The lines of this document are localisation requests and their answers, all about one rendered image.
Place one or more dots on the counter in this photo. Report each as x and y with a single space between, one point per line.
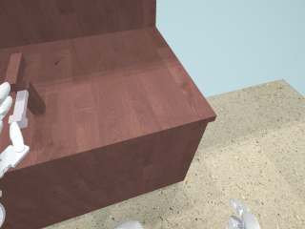
112 113

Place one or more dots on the tap lever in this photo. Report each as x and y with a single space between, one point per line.
20 109

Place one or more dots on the robot left hand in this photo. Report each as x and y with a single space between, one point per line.
13 154

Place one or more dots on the robot right hand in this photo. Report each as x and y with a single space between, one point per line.
247 221

